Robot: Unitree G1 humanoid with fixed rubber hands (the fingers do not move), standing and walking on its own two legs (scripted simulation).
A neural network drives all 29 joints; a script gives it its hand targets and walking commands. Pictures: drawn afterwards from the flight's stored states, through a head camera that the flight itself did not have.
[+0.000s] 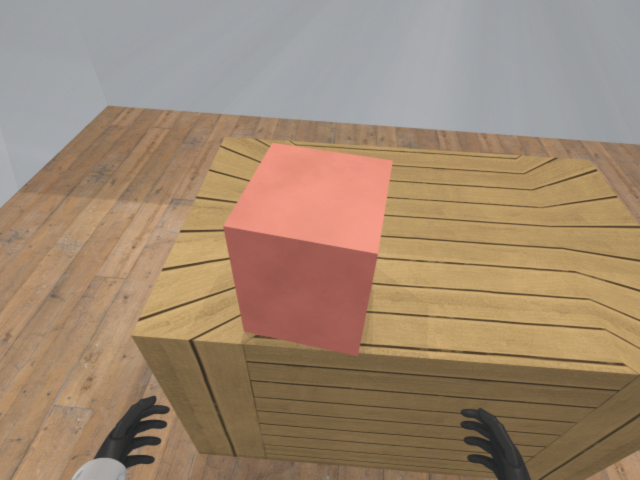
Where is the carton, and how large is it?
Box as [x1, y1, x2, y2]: [223, 143, 392, 355]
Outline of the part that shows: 272,143 223,226 244,331 357,355 378,250 392,160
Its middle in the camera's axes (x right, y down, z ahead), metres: -0.01 +0.02 +0.65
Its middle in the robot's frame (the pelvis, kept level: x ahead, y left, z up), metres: +0.48 +0.01 +0.00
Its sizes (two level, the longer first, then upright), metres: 0.210 0.200 0.250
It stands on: a pedestal, 0.62 m high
